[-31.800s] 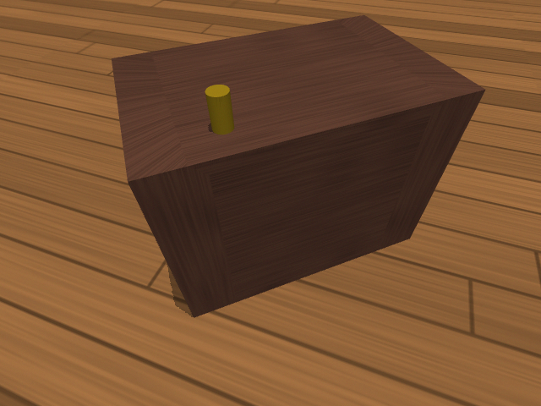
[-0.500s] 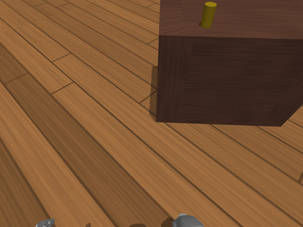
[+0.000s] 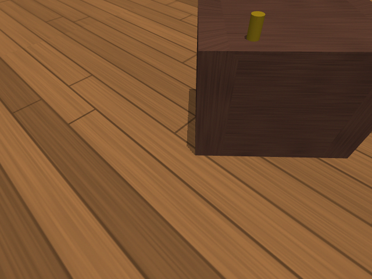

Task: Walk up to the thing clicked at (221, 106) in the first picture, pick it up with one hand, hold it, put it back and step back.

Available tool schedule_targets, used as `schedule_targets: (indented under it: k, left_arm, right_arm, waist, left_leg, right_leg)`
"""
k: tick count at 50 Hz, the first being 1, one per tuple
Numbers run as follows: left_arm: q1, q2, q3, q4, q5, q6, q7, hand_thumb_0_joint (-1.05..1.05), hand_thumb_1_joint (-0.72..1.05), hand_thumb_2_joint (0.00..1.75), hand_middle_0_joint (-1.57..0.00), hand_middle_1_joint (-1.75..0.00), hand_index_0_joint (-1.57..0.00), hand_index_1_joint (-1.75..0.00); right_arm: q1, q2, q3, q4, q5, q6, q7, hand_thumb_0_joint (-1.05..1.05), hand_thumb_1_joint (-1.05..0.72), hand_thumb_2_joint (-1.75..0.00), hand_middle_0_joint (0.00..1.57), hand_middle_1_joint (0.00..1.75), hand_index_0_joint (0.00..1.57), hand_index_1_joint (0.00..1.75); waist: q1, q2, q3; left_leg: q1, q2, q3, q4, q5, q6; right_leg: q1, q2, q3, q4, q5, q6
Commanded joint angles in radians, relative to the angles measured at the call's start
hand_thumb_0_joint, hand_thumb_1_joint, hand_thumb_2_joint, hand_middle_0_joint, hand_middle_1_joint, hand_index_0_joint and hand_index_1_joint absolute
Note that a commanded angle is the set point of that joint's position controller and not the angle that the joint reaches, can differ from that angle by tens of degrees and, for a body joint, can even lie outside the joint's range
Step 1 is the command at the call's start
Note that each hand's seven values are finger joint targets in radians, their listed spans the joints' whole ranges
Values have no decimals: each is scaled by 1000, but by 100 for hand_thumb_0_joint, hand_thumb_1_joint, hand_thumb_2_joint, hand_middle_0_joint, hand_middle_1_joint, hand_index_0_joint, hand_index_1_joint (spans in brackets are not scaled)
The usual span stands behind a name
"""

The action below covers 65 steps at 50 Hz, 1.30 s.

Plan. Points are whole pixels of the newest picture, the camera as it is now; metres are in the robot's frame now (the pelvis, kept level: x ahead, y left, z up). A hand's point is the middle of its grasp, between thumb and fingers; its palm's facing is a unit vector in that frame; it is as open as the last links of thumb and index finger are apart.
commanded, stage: step back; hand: right
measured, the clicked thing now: (255, 26) +1.10 -0.27 +0.04
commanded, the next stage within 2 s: stand in 0.56 s
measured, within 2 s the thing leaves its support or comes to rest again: neither
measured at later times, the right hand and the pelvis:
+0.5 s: hand out of the picture +0.11 -0.25 -0.15, palm faces +0.02 +0.94 -0.33, open 7.4 cm; pelvis +0.05 +0.00 +0.01, yaw -2 degrees
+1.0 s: hand out of the picture +0.14 -0.25 -0.13, palm faces +0.00 +0.94 -0.33, open 7.4 cm; pelvis +0.05 +0.00 +0.02, yaw -1 degrees
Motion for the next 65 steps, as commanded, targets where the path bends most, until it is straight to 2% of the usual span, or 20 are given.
schedule_targets:
  k: [1,5,8,10,12,13,14,15,16,17,18,20,21,24,26,28,33,48,56,65]
  left_arm:
    - [-68,217,39,-80,-6,-18,24,0,90,90,-20,-30,-20,-30]
    - [-20,189,35,-55,-16,-23,12,0,90,90,-20,-30,-20,-30]
    - [-37,164,34,-42,-17,-27,13,0,90,90,-20,-30,-20,-30]
    - [-6,148,37,-22,-13,-33,20,0,90,90,-20,-30,-20,-30]
    - [-3,203,58,-8,-4,-35,31,0,90,90,-20,-30,-20,-30]
    - [-10,246,66,-13,1,-35,35,0,90,90,-20,-30,-20,-30]
    - [-73,276,59,-32,-6,-36,33,0,90,90,-20,-30,-20,-30]
    - [-184,293,54,-61,-4,-31,29,0,90,90,-20,-30,-20,-30]
    - [-228,262,46,-72,-4,-26,27,0,90,90,-20,-30,-20,-30]
    - [-240,232,38,-66,-6,-20,25,0,90,90,-20,-30,-20,-30]
    - [-253,201,35,-72,-12,-20,26,0,90,90,-20,-30,-20,-30]
    - [-207,181,32,-42,-16,-17,21,0,90,90,-20,-30,-20,-30]
    - [-184,194,32,-26,-15,-16,19,0,90,90,-20,-30,-20,-30]
    - [-220,204,39,-4,-15,-19,20,0,90,90,-20,-30,-20,-30]
    - [-226,198,36,-4,-19,-17,22,0,90,90,-20,-30,-20,-30]
    - [-196,145,8,29,-37,-12,18,0,90,90,-20,-30,-20,-30]
    - [-238,160,5,49,-25,-16,16,0,90,90,-20,-30,-20,-30]
    - [-228,171,-11,105,-17,-23,11,0,90,90,-20,-30,-20,-30]
    - [-205,185,-13,118,-15,-21,10,0,90,90,-20,-30,-20,-30]
    - [-189,181,-16,118,-16,-23,11,0,90,90,-20,-30,-20,-30]
  right_arm:
    - [44,-321,-77,-62,4,-36,-23,0,-90,-90,20,30,20,30]
    - [-24,-232,-46,-77,6,-43,-28,0,-90,-90,20,30,20,30]
    - [-54,-228,-41,-76,13,-34,-29,0,-90,-90,20,30,20,30]
    - [-79,-213,-26,-81,29,-22,-32,0,-90,-90,20,30,20,30]
    - [-70,-155,-5,-83,49,-12,-36,0,-90,-90,20,30,20,30]
    - [-59,-122,9,-88,57,-10,-38,0,-90,-90,20,30,20,30]
    - [-40,-109,14,-76,52,1,-41,0,-90,-90,20,30,20,30]
    - [6,-147,-1,-36,47,9,-43,0,-90,-90,20,30,20,30]
    - [39,-151,0,-11,40,6,-43,0,-90,-90,20,30,20,30]
    - [45,-155,3,6,40,-2,-40,0,-90,-90,20,30,20,30]
    - [37,-183,-2,19,38,-12,-39,0,-90,-90,20,30,20,30]
    - [-20,-205,-2,21,36,-22,-41,0,-90,-90,20,30,20,30]
    - [-66,-210,2,13,36,-23,-41,0,-90,-90,20,30,20,30]
    - [-59,-181,10,32,35,-22,-44,0,-90,-90,20,30,20,30]
    - [-49,-189,7,48,32,-22,-48,0,-90,-90,20,30,20,30]
    - [-82,-187,19,42,34,-33,-41,0,-90,-90,20,30,20,30]
    - [-112,-179,24,52,40,-37,-39,0,-90,-90,20,30,20,30]
    - [-144,-181,32,81,41,-32,-32,0,-90,-90,20,30,20,30]
    - [-132,-179,32,95,35,-23,-24,0,-90,-90,20,30,20,30]
    - [-111,-180,37,104,34,-27,-25,0,-90,-90,20,30,20,30]
  waist:
    - [-76,141,-82]
    - [-25,166,-32]
    - [-27,203,-60]
    - [6,188,-100]
    - [15,59,-149]
    - [7,-61,-161]
    - [-11,-110,-152]
    - [-43,-137,-122]
    - [-70,-121,-96]
    - [-84,-90,-90]
    - [-73,-48,-105]
    - [-16,-2,-131]
    - [1,-13,-146]
    - [-21,-23,-147]
    - [-24,18,-163]
    - [-21,61,-153]
    - [-30,42,-153]
    - [-42,32,-128]
    - [-34,10,-72]
    - [-33,17,-107]
  left_leg:
    - [170,383,-520,-312,-294,248]
    - [162,256,-258,-242,71,174]
    - [83,242,-173,-180,284,161]
    - [57,200,-96,-57,405,122]
    - [-60,135,-57,52,294,53]
    - [-127,75,-38,119,135,16]
    - [-69,31,-39,153,-172,-2]
    - [41,42,-51,184,-270,-5]
    - [83,56,-54,80,-236,1]
    - [104,65,-54,-66,-122,7]
    - [87,109,-105,-116,78,30]
    - [46,167,-161,-153,237,71]
    - [34,165,-152,-126,223,80]
    - [37,113,-81,-99,295,36]
    - [66,117,-85,-105,350,39]
    - [119,135,-124,-167,361,39]
    - [161,144,-117,-205,390,24]
    - [188,142,-99,-292,232,13]
    - [122,128,-110,-323,29,16]
    - [126,135,-116,-316,93,16]
  right_leg:
    - [-282,36,34,263,-213,-37]
    - [-255,15,21,179,-101,-34]
    - [-85,25,-56,16,-15,-24]
    - [57,56,-100,-181,179,-29]
    - [212,10,-9,-187,374,-54]
    - [231,-113,168,-225,389,-97]
    - [78,-266,321,-308,269,-190]
    - [-60,-300,344,-295,199,-251]
    - [-107,-259,282,-268,197,-220]
    - [-96,-197,185,-242,228,-151]
    - [-41,-127,97,-177,309,-90]
    - [59,-44,9,-102,356,-45]
    - [81,-38,9,-135,305,-45]
    - [146,-85,38,-154,440,-67]
    - [139,-86,22,-142,476,-71]
    - [123,-69,31,-180,466,-47]
    - [164,-70,21,-237,496,-33]
    - [159,-79,26,-343,408,-21]
    - [104,-75,36,-393,171,-18]
    - [134,-77,24,-369,269,-18]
